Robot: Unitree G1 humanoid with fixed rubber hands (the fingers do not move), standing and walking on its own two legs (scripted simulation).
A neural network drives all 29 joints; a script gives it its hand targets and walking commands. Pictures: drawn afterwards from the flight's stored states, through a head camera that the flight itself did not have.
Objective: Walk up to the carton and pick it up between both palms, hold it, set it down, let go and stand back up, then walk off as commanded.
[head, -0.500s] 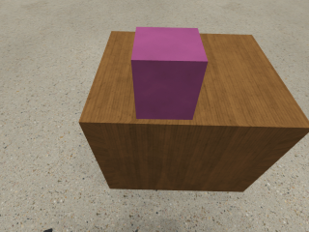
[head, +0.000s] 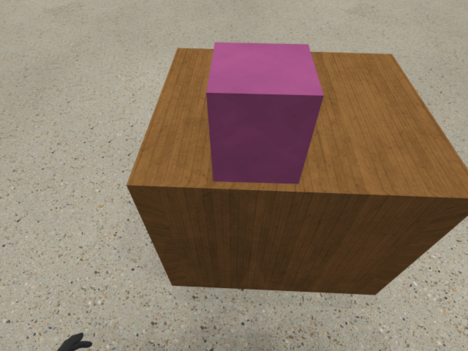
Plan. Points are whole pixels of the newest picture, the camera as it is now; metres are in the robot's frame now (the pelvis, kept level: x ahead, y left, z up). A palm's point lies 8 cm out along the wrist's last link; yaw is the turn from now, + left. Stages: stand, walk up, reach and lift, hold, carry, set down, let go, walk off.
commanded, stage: walk up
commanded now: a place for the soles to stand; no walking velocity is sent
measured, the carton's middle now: (258, 116) +0.62 -0.01 +0.05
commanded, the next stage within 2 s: none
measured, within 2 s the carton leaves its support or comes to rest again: neither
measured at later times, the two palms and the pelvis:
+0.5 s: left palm out of the picture +0.14 +0.33 -0.11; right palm out of the picture +0.10 -0.32 -0.08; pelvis +0.07 +0.01 +0.00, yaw +0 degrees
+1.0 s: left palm (92, 318) +0.21 +0.29 -0.10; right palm out of the picture +0.16 -0.35 -0.11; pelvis +0.11 -0.03 -0.01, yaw +0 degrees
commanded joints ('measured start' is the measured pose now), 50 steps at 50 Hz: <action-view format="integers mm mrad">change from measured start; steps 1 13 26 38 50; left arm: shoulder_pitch -9 29 36 -18 -26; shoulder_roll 215 199 177 232 166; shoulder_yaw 40 53 57 48 22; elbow -1 -129 -69 -31 2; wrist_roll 28 26 16 33 4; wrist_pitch -29 -6 18 -23 12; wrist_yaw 6 -24 -27 17 13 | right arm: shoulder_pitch -62 263 65 126 -54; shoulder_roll -191 -421 -332 -216 -324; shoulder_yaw -22 -138 -79 -49 -50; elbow -41 -50 -95 19 12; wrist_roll -10 -27 -19 -17 -33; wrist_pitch -4 -78 -48 20 -35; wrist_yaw -6 -8 -17 1 -14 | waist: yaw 4 -101 -10 -8 12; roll -10 132 197 -84 157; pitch -95 -81 -33 -43 -67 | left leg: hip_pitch -103 329 -78 -162 -22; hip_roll -18 432 260 40 302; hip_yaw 46 -679 -114 52 -333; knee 47 -412 -175 277 -259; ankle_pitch -169 -283 346 -176 -9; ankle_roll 37 208 191 12 194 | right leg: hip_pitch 116 -491 -93 -71 -114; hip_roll -269 28 -62 -219 -23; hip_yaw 325 198 52 364 111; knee -323 480 120 -371 25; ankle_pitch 107 -194 97 -205 -80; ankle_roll -143 7 35 -103 19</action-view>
